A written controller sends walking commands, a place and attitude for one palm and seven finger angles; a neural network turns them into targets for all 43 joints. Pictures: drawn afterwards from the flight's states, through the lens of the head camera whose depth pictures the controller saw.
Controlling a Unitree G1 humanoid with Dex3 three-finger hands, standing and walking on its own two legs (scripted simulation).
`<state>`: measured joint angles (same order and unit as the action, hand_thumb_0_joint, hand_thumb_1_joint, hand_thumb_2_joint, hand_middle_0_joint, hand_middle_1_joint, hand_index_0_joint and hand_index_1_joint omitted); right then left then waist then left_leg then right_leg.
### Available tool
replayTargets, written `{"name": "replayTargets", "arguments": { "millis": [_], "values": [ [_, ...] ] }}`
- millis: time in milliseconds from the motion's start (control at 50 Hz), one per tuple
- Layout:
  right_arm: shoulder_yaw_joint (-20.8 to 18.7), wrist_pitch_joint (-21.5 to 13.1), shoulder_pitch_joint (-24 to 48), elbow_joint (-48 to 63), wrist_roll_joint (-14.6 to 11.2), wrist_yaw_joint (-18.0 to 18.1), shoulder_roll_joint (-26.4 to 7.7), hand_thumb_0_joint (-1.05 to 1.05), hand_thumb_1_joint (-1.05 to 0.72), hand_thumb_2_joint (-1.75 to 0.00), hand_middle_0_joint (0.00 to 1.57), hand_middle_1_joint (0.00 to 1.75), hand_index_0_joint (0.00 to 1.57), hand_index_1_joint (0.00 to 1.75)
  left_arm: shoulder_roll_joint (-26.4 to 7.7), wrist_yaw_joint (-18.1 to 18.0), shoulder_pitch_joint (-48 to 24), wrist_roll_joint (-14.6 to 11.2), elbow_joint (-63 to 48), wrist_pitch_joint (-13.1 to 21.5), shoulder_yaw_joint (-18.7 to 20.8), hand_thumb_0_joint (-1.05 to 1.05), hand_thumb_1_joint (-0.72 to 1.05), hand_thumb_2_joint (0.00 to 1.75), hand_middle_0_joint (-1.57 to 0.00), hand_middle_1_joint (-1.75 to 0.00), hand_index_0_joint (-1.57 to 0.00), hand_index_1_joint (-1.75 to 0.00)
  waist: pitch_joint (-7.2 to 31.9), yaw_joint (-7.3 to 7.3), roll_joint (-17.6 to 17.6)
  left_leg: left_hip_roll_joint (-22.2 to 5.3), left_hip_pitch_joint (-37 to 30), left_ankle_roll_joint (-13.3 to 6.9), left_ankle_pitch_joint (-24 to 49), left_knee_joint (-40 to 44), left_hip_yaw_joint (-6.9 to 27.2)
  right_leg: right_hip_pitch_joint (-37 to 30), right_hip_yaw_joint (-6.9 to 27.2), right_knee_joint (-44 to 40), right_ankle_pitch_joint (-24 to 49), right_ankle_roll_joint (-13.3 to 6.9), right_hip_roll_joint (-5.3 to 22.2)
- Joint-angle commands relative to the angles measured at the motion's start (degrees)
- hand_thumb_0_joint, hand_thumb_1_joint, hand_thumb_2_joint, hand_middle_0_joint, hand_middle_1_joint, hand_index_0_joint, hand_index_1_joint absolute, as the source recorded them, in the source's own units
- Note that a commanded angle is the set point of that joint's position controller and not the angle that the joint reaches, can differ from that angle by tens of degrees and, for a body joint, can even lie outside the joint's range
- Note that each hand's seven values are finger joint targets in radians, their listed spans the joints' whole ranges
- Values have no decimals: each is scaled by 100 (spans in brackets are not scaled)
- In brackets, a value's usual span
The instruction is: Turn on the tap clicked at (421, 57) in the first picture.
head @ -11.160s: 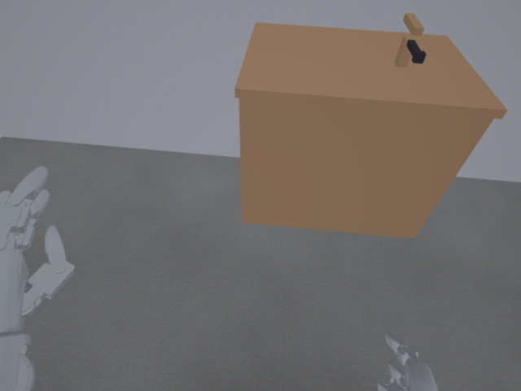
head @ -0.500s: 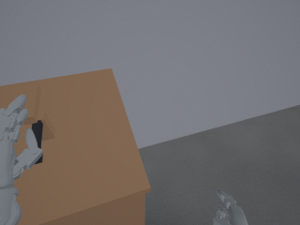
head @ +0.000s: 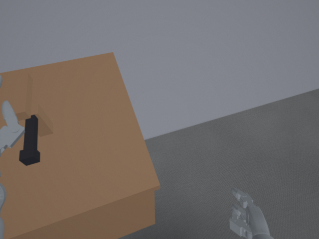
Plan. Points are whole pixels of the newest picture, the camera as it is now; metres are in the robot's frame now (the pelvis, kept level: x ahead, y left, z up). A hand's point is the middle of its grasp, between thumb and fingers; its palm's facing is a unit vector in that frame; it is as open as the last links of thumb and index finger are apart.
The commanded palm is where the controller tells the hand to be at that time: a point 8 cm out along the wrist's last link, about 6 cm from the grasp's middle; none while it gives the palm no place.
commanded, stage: look again from close up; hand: left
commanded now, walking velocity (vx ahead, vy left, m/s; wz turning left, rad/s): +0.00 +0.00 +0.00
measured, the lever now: (30, 156) +0.25 +0.31 +0.08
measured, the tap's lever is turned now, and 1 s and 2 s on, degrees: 0 0 0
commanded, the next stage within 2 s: shuffle to correct the standing spot in 0.14 s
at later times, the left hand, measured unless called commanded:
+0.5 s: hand (32, 149) +0.23 +0.26 +0.16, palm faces +0.35 -0.85 -0.39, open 7.4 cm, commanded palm +0.17 +0.29 +0.18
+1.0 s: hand (16, 203) +0.14 +0.23 +0.16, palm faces +0.36 -0.81 -0.46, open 7.4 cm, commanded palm +0.07 +0.27 +0.18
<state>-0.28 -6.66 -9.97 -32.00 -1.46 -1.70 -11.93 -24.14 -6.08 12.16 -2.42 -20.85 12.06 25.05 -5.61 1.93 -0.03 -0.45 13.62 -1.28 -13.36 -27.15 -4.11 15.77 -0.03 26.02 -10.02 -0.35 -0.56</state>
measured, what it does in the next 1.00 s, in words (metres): steps on the spot: left foot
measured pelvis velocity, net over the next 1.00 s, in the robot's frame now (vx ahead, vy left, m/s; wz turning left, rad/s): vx -0.08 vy -0.02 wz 0.02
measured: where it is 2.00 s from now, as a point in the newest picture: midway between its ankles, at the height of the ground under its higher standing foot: outside the picture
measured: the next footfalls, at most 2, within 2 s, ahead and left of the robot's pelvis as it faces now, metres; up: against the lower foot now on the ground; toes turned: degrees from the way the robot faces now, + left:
left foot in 0.92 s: -0.06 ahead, +0.08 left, +0.00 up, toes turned +0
right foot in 1.12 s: -0.02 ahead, -0.16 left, +0.00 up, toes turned -4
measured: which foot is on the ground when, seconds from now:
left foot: down 0.00-0.72, up 0.74-0.90, down 0.92-1.00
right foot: down 0.00-0.92, up 0.94-1.00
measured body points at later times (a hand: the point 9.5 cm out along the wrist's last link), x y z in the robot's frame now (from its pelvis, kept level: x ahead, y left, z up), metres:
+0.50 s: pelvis +0.00 +0.01 +0.00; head +0.04 +0.04 +0.44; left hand +0.21 +0.30 +0.18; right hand +0.20 -0.20 -0.06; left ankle +0.01 +0.10 -0.74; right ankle +0.04 -0.11 -0.74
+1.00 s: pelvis -0.08 -0.02 -0.01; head -0.01 +0.01 +0.43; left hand +0.12 +0.28 +0.19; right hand +0.08 -0.25 -0.10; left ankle -0.07 +0.11 -0.74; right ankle -0.02 -0.12 -0.70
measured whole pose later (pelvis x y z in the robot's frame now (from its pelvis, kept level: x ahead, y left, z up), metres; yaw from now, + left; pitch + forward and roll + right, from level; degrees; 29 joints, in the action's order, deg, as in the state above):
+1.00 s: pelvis -0.08 -0.02 -0.01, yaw +1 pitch +1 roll +1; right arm -1.7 -9.7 -12.0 -34.8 1.9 2.3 -8.9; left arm -25.1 -4.4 25.3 -3.2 -32.3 17.6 26.9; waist -7.8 0.6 5.7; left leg -0.9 18.3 -0.1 -15.4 -33.0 -3.1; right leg 32.9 0.7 54.0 -21.6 0.2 -0.8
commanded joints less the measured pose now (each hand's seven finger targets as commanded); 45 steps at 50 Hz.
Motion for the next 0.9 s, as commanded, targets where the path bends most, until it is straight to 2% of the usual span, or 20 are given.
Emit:
{"name": "replayTargets", "arguments": {
  "millis": [0, 20, 40, 140, 200, 260, 300, 420, 560, 600, 640, 680, 700, 720, 740, 760, 800, 840, 860, 880],
  "values": [
    [-247, -261, 189, 990, -4, 75, -664, 0, -90, -90, 20, 30, 20, 30, -982, 33, 1294, -3, -1636, 304, 447, 0, 90, 90, -20, -30, -20, -30, 1359, 52, 860, -435, 90, 20, 98, 486, 434, -962, 412, -442, 125, -40, 409],
    [-228, -224, 294, 960, 7, 158, -673, 0, -90, -90, 20, 30, 20, 30, -1403, -37, 1173, 0, -1728, 317, 887, 0, 90, 90, -20, -30, -20, -30, 1246, 30, 682, -377, 62, 32, -81, 496, 411, -759, 488, -533, -169, -67, 433],
    [-184, -226, 316, 1013, 39, 230, -613, 0, -90, -90, 20, 30, 20, 30, -1192, -14, 1078, -45, -1705, 358, 805, 0, 90, 90, -20, -30, -20, -30, 1197, -18, 577, -356, 87, -2, -265, 518, 413, -660, 503, -595, -386, -82, 466],
    [-135, -416, 300, 925, 84, 396, -620, 0, -90, -90, 20, 30, 20, 30, -1145, 0, 408, -58, -1951, 561, 732, 0, 90, 90, -20, -30, -20, -30, 1068, -68, -539, -381, 123, -71, -589, 627, 508, -653, 581, -572, -480, -122, 424],
    [-145, -562, 177, 824, 87, 365, -626, 0, -90, -90, 20, 30, 20, 30, -824, 31, 536, -29, -1836, 581, 394, 0, 90, 90, -20, -30, -20, -30, 1226, -45, -416, -329, -67, -60, -265, 515, 443, -787, 571, -578, -107, -116, 424],
    [-142, -624, 157, 782, 87, 343, -648, 0, -90, -90, 20, 30, 20, 30, -533, 30, 663, 10, -1639, 520, 70, 0, 90, 90, -20, -30, -20, -30, 1002, -34, -282, -445, -95, -12, 115, 676, 543, -635, 433, -492, 257, -61, 319],
    [-164, -612, 128, 780, 83, 333, -668, 0, -90, -90, 20, 30, 20, 30, -497, 11, 691, 34, -1545, 496, 15, 0, 90, 90, -20, -30, -20, -30, 1003, -10, -192, -542, -77, 25, 663, 670, 553, -687, 357, -327, 749, -18, 276],
    [-170, -478, 239, 918, 120, 327, -606, 0, -90, -90, 20, 30, 20, 30, -798, 23, 656, 33, -1788, 543, 358, 0, 90, 90, -20, -30, -20, -30, 1295, 47, -523, -886, -122, 34, 2197, 475, 579, -704, 160, 330, 1304, 29, 238],
    [-186, -461, 169, 1078, 214, 253, -551, 0, -90, -90, 20, 30, 20, 30, -703, 147, 760, -80, -2300, 647, 399, 0, 90, 90, -20, -30, -20, -30, 1381, 68, -957, -1527, -124, -238, 3141, 227, 799, -342, 16, 940, 206, 6, 227],
    [-194, -480, 139, 1056, 234, 252, -568, 0, -90, -90, 20, 30, 20, 30, -682, 184, 749, -98, -2249, 647, 432, 0, 90, 90, -20, -30, -20, -30, 1322, 70, -860, -1584, 105, -286, 2823, 31, 869, -452, 45, 777, 288, -35, 287],
    [-220, -457, 123, 1027, 199, 258, -580, 0, -90, -90, 20, 30, 20, 30, -585, 186, 761, -103, -2129, 602, 400, 0, 90, 90, -20, -30, -20, -30, 1347, 50, -491, -1263, 425, -155, 1984, -246, 725, -602, 269, 580, 1085, -160, 415],
    [-277, -491, 1, 1007, 186, 281, -551, 0, -90, -90, 20, 30, 20, 30, -676, 206, 721, -126, -2118, 653, 416, 0, 90, 90, -20, -30, -20, -30, 1270, 0, 254, -475, 460, 79, 267, -1014, 346, -45, 1106, -91, 1938, -503, 966],
    [-301, -511, -123, 926, 194, 279, -486, 0, -90, -90, 20, 30, 20, 30, -727, 182, 720, -129, -2131, 684, 424, 0, 90, 90, -20, -30, -20, -30, 1364, -50, 704, 10, 355, 185, -672, -1520, 160, 263, 1624, -717, 1637, -738, 1472],
    [-300, -467, -144, 825, 188, 283, -403, 0, -90, -90, 20, 30, 20, 30, -907, 110, 774, -125, -2123, 666, 605, 0, 90, 90, -20, -30, -20, -30, 1467, -20, 1114, 213, 376, 245, -1196, -2304, 290, 470, 2187, -1203, 1148, -1075, 1971],
    [-288, -432, -64, 792, 229, 262, -337, 0, -90, -90, 20, 30, 20, 30, -821, 84, 740, -104, -2266, 674, 498, 0, 90, 90, -20, -30, -20, -30, 1525, 25, 1150, 226, 659, 222, -1459, -2872, 490, 255, 2252, -1306, 885, -1325, 2228],
    [-244, -446, 42, 782, 266, 266, -293, 0, -90, -90, 20, 30, 20, 30, -891, 40, 799, -75, -2379, 660, 589, 0, 90, 90, -20, -30, -20, -30, 1513, 59, 1124, 107, 923, 211, -1687, -2775, 592, -46, 2019, -1100, 1174, -1408, 2238],
    [-181, -451, 69, 692, 318, 326, -259, 0, -90, -90, 20, 30, 20, 30, -873, -56, 1196, -29, -2387, 659, 709, 0, 90, 90, -20, -30, -20, -30, 1637, 26, 835, 10, 946, 220, -1585, -1753, 476, -458, 1362, -511, 2115, -1190, 1868],
    [-166, -434, -71, 573, 324, 402, -265, 0, -90, -90, 20, 30, 20, 30, -818, -79, 1432, -43, -2329, 743, 720, 0, 90, 90, -20, -30, -20, -30, 1881, -120, 325, -48, 255, 172, -386, 79, 261, -423, 807, 197, 2093, -711, 1450],
    [-238, -472, -133, 568, 313, 461, -353, 0, -90, -90, 20, 30, 20, 30, -869, -58, 1376, -74, -2385, 856, 722, 0, 90, 90, -20, -30, -20, -30, 1879, -139, -172, -415, -146, 30, 489, 640, 484, -153, 510, 825, 1827, -388, 993],
    [-338, -565, -71, 651, 293, 488, -507, 0, -90, -90, 20, 30, 20, 30, -843, 8, 1232, -128, -2520, 969, 705, 0, 90, 90, -20, -30, -20, -30, 1663, -97, -972, -1608, -149, -401, 1666, 941, 1621, 449, 130, 1845, 835, -44, 421]
  ]
}}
